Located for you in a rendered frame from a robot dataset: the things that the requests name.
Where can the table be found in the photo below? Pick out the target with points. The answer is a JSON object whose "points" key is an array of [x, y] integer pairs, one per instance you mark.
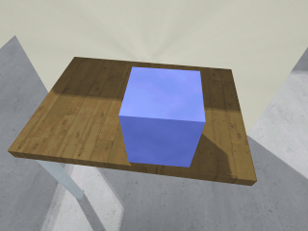
{"points": [[78, 123]]}

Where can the carton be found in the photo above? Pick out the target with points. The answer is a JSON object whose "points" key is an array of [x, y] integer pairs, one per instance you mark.
{"points": [[162, 116]]}

